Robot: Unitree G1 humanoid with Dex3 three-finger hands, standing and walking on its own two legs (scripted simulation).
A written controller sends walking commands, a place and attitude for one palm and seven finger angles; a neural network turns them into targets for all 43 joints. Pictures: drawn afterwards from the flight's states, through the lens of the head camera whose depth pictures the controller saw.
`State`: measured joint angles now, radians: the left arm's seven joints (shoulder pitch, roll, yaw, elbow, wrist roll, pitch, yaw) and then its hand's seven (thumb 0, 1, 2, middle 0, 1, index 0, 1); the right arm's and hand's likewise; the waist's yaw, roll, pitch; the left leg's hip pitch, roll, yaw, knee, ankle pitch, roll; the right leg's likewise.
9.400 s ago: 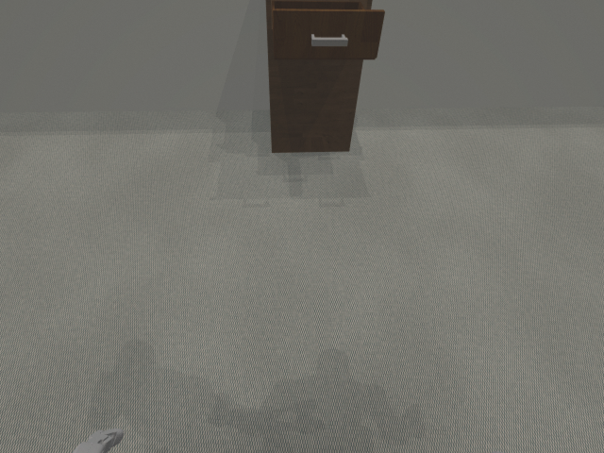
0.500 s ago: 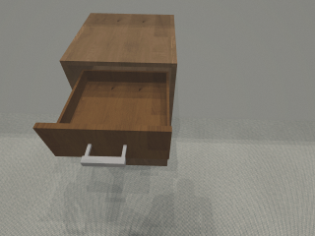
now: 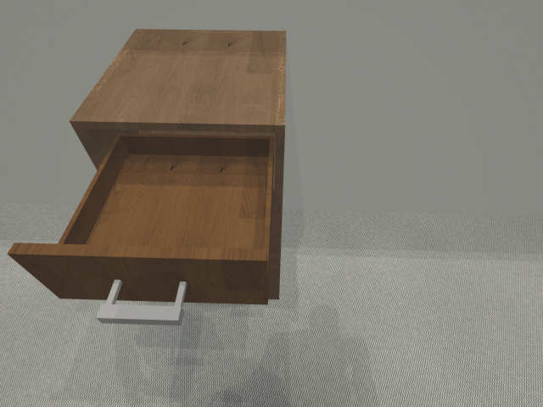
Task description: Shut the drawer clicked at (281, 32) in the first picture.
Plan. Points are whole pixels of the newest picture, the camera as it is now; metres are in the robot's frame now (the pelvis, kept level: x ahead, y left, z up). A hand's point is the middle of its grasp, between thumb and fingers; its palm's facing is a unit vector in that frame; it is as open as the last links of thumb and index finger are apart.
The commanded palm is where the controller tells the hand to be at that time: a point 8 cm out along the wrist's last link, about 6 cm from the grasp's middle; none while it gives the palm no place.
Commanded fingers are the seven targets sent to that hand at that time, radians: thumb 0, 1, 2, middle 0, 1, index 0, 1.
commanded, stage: come to a stop and stand still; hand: left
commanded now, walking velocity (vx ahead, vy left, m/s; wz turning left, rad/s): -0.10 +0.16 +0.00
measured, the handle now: (145, 301) +0.27 +0.23 -0.03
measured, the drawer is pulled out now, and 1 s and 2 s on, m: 0.30 0.30 0.29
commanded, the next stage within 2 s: look again from close up in 0.80 s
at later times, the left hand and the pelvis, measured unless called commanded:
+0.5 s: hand out of the picture +0.03 +0.24 -0.17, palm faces +0.00 -0.97 -0.25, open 7.4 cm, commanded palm none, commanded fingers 0.00 0.90 0.90 -0.20 -0.30 -0.20 -0.30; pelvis -0.03 +0.04 +0.00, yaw +0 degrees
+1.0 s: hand out of the picture -0.01 +0.21 -0.16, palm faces -0.02 -0.97 -0.24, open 7.3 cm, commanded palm none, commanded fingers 0.00 0.90 0.90 -0.20 -0.30 -0.20 -0.30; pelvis -0.02 +0.03 +0.01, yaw -1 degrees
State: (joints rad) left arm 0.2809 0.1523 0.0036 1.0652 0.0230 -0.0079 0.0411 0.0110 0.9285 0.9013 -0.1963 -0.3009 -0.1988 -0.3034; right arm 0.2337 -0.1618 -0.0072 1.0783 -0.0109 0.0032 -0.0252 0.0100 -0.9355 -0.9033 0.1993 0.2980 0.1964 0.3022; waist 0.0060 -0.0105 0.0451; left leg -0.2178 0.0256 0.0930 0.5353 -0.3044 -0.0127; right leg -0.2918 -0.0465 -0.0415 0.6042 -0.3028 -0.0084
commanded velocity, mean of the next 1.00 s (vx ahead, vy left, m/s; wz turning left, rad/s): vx -0.02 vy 0.02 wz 0.00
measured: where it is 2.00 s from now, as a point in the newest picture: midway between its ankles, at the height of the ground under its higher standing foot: outside the picture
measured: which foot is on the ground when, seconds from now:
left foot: down 0.00-1.00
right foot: down 0.00-0.40, up 0.42-0.60, down 0.62-1.00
